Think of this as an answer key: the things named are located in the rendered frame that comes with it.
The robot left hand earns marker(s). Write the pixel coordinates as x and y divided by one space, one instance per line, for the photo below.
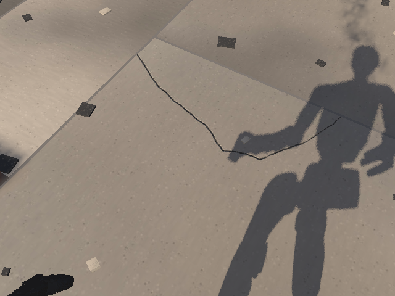
40 285

